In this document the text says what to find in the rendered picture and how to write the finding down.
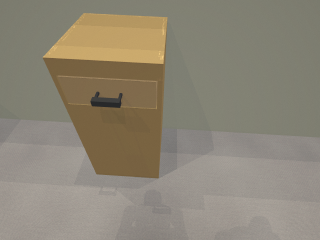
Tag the drawer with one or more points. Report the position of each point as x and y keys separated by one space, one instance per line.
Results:
x=135 y=93

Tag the handle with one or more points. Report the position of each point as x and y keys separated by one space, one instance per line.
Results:
x=106 y=102

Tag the cabinet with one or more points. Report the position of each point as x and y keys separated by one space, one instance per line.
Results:
x=123 y=141

